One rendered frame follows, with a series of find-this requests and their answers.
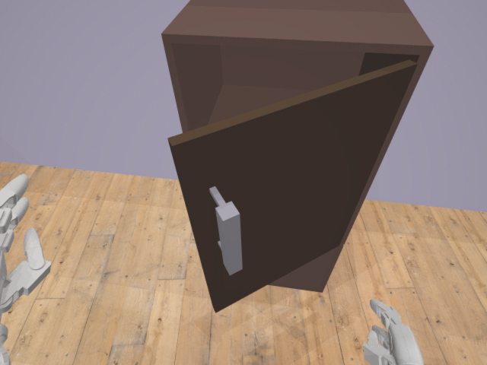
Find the handle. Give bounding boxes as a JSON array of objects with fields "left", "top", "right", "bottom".
[{"left": 209, "top": 186, "right": 243, "bottom": 275}]

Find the robot right hand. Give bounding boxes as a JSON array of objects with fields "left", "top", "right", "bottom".
[{"left": 363, "top": 299, "right": 424, "bottom": 365}]

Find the robot left hand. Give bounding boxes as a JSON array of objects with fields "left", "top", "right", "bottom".
[{"left": 0, "top": 174, "right": 51, "bottom": 322}]

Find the cupboard door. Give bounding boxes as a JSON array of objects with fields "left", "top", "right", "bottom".
[{"left": 167, "top": 60, "right": 418, "bottom": 313}]

